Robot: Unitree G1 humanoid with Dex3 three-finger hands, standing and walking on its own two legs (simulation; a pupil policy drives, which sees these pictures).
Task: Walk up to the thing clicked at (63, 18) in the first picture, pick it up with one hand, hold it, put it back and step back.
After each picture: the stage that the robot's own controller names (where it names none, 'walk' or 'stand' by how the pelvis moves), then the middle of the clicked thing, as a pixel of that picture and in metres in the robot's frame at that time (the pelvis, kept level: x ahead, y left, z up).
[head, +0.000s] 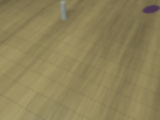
stand; (63, 10) +1.93 +0.26 -0.66
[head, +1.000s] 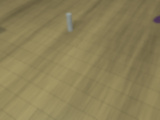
walk; (69, 22) +1.82 +0.29 -0.65
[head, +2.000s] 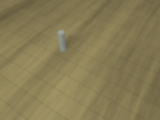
walk; (62, 41) +1.27 +0.27 -0.65
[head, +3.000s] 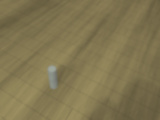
walk; (53, 77) +0.82 +0.22 -0.63
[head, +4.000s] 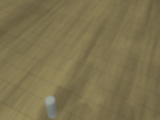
walk; (51, 107) +0.53 +0.18 -0.64
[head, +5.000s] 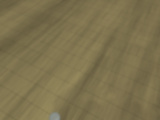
stand; out of the picture +0.44 +0.18 -0.65
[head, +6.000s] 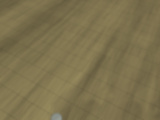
stand; out of the picture +0.43 +0.16 -0.66
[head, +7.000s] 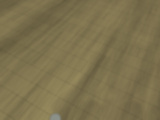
stand; out of the picture +0.43 +0.17 -0.66
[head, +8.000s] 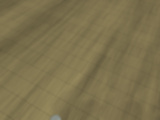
stand; out of the picture +0.42 +0.17 -0.66
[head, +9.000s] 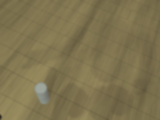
go down; (42, 94) +0.46 +0.19 -0.56
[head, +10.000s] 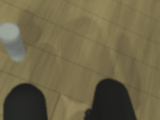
go down; (14, 45) +0.50 +0.24 -0.25
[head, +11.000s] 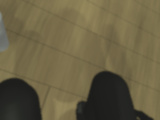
close in; out of the picture +0.49 +0.25 -0.21
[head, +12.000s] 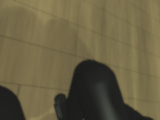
close; out of the picture +0.48 +0.29 -0.16
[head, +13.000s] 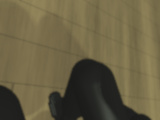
lift; out of the picture +0.46 +0.29 -0.16
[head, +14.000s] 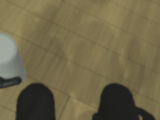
lift; (9, 65) +0.35 +0.23 -0.02
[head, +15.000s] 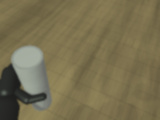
hold; (36, 83) +0.31 +0.14 +0.08
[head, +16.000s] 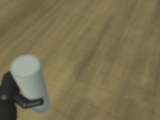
hold; (34, 89) +0.31 +0.16 +0.04
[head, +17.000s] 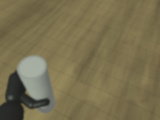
hold; (40, 89) +0.31 +0.14 +0.04
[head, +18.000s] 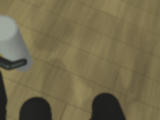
crouch; (14, 50) +0.43 +0.19 -0.04
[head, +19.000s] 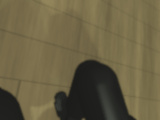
lower; out of the picture +0.45 +0.29 -0.16
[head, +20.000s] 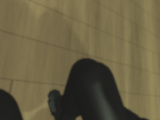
lower; out of the picture +0.46 +0.29 -0.17
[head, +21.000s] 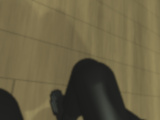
lower; out of the picture +0.45 +0.30 -0.17
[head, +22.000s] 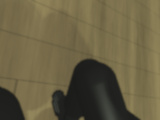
lower; out of the picture +0.45 +0.29 -0.16
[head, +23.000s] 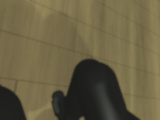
loosen; out of the picture +0.45 +0.28 -0.16
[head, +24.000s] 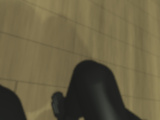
withdraw; out of the picture +0.45 +0.27 -0.17
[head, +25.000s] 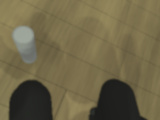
walk; (26, 47) +0.47 +0.21 -0.24
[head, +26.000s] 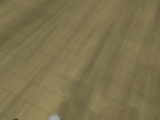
stand; out of the picture +0.40 +0.15 -0.59
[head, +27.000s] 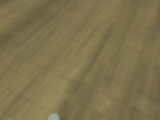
stand; out of the picture +0.41 +0.17 -0.60
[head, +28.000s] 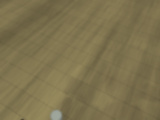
stand; out of the picture +0.42 +0.16 -0.60
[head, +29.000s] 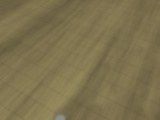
walk; out of the picture +0.43 +0.15 -0.65
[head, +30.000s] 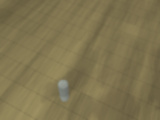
walk; (63, 91) +0.55 +0.12 -0.63
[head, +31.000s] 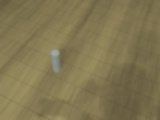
walk; (56, 61) +0.84 +0.19 -0.63
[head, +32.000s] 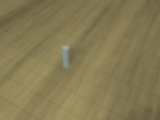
stand; (66, 56) +1.06 +0.17 -0.64
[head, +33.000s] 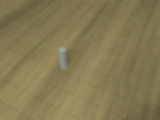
stand; (63, 58) +1.06 +0.19 -0.66
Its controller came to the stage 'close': yes
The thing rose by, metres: 0.68
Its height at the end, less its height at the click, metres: +0.00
